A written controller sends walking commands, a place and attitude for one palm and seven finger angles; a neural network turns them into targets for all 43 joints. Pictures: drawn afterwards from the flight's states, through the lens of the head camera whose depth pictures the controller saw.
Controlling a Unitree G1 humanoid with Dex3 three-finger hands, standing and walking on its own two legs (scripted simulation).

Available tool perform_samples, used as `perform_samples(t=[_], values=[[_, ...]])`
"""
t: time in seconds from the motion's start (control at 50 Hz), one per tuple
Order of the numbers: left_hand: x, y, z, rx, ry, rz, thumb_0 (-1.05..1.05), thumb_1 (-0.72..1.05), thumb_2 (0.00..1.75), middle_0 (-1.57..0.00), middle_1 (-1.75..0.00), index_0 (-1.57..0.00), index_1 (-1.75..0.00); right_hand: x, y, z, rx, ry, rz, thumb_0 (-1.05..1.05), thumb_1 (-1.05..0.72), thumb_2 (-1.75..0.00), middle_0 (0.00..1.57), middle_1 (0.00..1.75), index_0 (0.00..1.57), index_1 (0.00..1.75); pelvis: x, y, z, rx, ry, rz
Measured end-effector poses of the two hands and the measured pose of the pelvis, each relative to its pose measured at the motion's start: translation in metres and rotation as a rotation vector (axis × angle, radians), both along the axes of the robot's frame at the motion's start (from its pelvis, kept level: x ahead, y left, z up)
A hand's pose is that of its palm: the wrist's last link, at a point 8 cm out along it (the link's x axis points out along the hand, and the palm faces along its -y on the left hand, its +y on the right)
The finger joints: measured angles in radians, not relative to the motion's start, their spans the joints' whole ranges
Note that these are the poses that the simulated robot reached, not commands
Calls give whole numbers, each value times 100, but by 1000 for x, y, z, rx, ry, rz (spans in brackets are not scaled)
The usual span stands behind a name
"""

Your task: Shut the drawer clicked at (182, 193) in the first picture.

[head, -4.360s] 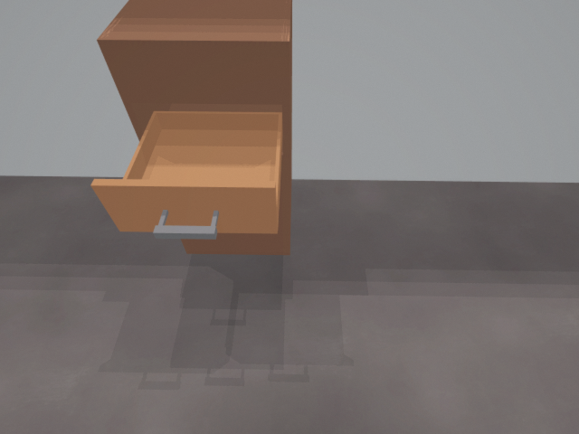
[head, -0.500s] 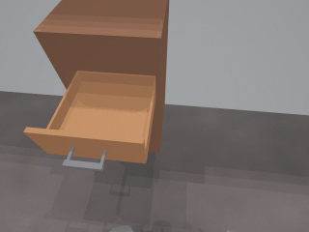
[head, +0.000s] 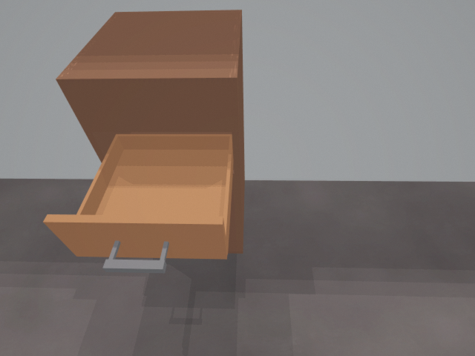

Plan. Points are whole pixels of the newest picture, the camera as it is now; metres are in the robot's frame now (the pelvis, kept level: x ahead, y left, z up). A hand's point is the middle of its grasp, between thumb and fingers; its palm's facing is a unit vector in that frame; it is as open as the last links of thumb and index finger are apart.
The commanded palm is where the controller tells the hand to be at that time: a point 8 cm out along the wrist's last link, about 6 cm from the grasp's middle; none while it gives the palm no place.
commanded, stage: come to a stop and stand still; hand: left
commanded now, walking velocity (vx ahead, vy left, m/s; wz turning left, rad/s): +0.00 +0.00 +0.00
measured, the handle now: (138, 256) +0.34 +0.25 -0.12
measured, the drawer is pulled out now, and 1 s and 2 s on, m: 0.30 0.30 0.30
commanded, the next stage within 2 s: look again from close up in 0.14 s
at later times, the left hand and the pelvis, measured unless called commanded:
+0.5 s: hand out of the picture -0.01 +0.14 -0.16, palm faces +0.01 -0.98 -0.18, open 7.4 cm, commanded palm none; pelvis +0.02 -0.02 +0.01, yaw +0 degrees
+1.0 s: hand out of the picture +0.03 +0.13 -0.16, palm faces +0.05 -0.98 -0.21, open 7.3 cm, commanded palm none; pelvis +0.04 -0.04 +0.01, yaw +0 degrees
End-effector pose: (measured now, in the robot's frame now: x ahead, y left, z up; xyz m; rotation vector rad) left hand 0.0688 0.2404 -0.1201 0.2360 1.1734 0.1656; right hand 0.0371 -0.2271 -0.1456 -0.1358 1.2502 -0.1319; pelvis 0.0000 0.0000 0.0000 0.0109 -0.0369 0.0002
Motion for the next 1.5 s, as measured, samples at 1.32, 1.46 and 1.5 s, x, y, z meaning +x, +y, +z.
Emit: perform_samples(t=[1.32, 1.46, 1.5], values=[[-49, -3, -14, -10, 247, 147, 0, 91, 90, -20, -30, -20, -30, 48, -14, 5, -41, 48, 36, 0, -91, -90, 20, 30, 20, 30, 46, -3, 1, 35, 23, 3], [-22, 7, -2, 40, 151, 116, 0, 91, 90, -20, -30, -20, -30, 52, 3, -10, 33, 42, 58, 0, -90, -90, 20, 30, 20, 30, 39, 1, -2, 47, 42, 4], [-21, 5, -2, 51, 123, 117, 0, 91, 90, -20, -30, -20, -30, 55, 4, -18, 45, 41, 57, 0, -91, -90, 20, 30, 20, 30, 38, 1, -6, 43, 46, 14]])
